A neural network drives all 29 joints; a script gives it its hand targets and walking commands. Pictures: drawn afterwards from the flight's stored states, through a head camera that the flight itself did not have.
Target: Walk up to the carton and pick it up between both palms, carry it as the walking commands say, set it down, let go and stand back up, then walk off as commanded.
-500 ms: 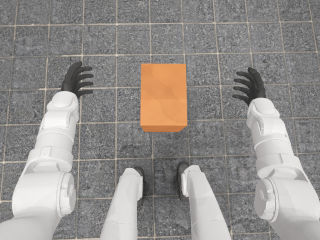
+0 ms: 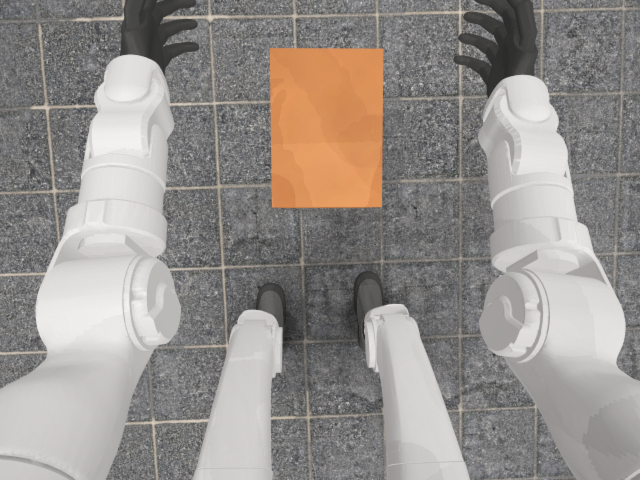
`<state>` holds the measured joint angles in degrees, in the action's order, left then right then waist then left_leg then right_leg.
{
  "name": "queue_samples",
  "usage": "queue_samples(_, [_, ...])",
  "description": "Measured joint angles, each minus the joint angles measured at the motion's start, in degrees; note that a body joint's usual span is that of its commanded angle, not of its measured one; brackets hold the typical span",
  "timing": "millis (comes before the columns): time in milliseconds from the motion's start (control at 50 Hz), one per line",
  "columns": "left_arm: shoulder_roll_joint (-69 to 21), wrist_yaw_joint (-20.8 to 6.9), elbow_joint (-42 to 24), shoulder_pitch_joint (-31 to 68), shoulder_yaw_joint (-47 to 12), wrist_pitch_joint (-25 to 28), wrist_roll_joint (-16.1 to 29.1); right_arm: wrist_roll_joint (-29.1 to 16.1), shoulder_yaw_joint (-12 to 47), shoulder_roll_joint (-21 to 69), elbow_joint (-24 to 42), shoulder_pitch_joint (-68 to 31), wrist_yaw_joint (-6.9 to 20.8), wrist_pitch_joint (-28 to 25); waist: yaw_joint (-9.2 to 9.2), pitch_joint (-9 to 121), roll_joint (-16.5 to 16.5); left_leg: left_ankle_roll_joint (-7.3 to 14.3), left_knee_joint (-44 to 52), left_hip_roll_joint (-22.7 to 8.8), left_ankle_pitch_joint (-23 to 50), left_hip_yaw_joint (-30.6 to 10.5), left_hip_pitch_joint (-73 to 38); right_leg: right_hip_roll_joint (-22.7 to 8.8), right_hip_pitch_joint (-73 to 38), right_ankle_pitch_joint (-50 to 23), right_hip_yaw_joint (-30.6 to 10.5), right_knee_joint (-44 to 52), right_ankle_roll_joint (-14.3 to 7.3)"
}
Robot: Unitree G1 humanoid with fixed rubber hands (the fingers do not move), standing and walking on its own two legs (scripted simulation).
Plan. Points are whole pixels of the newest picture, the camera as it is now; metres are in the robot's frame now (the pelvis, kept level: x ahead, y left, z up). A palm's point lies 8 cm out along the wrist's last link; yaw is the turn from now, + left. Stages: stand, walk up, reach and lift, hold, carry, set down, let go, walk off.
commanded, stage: reach and lift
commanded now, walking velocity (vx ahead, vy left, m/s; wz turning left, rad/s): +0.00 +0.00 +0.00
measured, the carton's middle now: (323, 144) +0.51 -0.02 -0.51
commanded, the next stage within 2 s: none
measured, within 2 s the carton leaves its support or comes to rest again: neither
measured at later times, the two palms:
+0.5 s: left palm (191, 99) +0.53 +0.17 -0.24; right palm (457, 112) +0.51 -0.19 -0.25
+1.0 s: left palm (222, 126) +0.52 +0.17 -0.39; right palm (424, 135) +0.50 -0.19 -0.39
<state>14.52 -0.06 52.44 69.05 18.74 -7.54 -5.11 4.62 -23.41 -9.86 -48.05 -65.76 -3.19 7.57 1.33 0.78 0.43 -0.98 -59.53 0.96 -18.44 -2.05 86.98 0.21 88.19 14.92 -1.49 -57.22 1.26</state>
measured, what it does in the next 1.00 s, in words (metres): lowers itself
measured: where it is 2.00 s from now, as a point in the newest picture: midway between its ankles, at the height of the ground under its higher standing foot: (320, 332)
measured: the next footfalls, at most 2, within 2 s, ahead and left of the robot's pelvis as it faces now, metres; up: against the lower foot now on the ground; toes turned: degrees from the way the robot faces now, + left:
none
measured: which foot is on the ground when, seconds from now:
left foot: down 0.00-1.00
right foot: down 0.00-1.00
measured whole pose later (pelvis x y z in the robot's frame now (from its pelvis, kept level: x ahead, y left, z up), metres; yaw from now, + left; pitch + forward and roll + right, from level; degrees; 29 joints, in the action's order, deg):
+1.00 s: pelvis -0.04 +0.00 -0.24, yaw +0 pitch +44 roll +0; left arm 20.6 6.0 63.5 84.4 7.7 -6.4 6.3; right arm -6.0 -14.4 -16.8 -60.7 -81.3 -7.5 6.1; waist 2.0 -12.1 0.1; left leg -2.3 -115.7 3.7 -34.1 -2.6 125.1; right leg 2.3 127.0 29.7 -2.4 -113.1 2.9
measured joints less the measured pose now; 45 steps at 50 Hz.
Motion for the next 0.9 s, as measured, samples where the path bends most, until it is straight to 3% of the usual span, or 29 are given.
queue_samples(160, [-1.4,-0.6,-1.5,-1.7,2.4,0.5,-2.0,1.8,-1.6,0.6,1.2,1.4,1.1,-0.6,-0.08,1.5,0.0,0.1,-2.2,0.1,-0.8,0.3,3.8,0.4,4.0,0.6,-0.8,-2.2,0.3])
queue_samples(340, [0.5,0.2,0.6,2.4,1.4,-0.4,-1.3,1.3,-1.1,-0.5,-1.6,-2.9,0.4,0.2,0.27,0.3,-0.4,-0.3,-15.7,0.5,-5.4,-0.1,13.7,0.9,14.1,5.1,-0.8,-15.7,0.4])
queue_samples(580, [3.4,4.0,2.6,6.8,-4.5,-1.4,4.8,-5.1,4.8,-2.7,-2.5,-6.4,-3.5,1.5,0.61,-1.9,-0.5,-0.8,-35.9,1.4,-11.7,-0.6,27.3,1.6,27.8,11.1,-0.7,-35.8,0.8])
queue_samples(900, [5.1,5.9,9.4,13.4,-9.3,0.3,9.8,-9.1,7.9,-5.8,-10.2,-13.3,-4.3,-0.4,0.71,-9.3,-0.2,-1.2,-52.2,2.4,-15.0,-0.4,36.5,2.1,37.1,14.1,-1.0,-52.0,1.5])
